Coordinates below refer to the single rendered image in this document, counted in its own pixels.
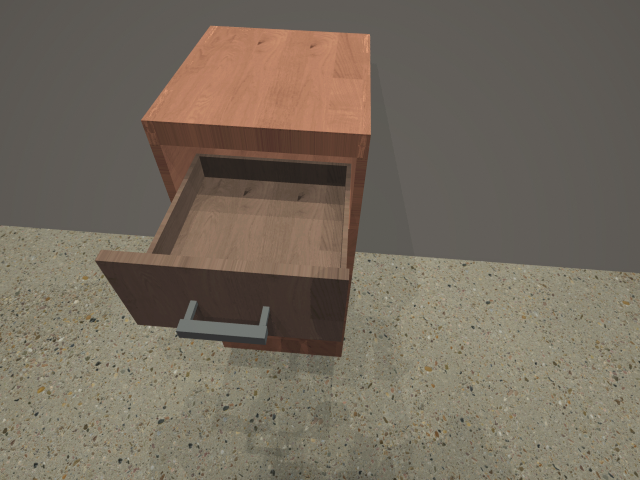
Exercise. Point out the cabinet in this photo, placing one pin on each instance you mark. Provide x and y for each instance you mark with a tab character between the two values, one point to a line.
270	93

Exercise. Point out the drawer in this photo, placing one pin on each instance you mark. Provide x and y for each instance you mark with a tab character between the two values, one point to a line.
242	233

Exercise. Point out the handle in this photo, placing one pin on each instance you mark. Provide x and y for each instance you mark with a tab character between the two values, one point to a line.
219	331

